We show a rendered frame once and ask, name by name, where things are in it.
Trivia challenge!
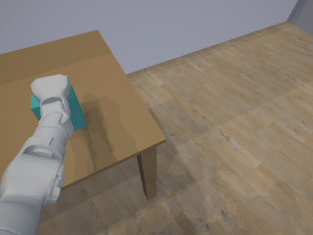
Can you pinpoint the robot left hand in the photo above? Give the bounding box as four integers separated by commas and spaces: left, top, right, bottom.
30, 74, 70, 102

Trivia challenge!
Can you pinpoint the left robot upper arm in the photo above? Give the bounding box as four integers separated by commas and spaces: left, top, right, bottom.
0, 154, 66, 235

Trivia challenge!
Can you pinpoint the sponge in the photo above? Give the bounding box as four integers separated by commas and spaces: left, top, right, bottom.
30, 86, 87, 130

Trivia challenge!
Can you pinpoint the table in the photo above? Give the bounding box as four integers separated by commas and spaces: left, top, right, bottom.
0, 29, 166, 200

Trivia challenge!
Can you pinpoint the left robot forearm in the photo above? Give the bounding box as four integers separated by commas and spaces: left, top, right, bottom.
0, 94, 74, 198

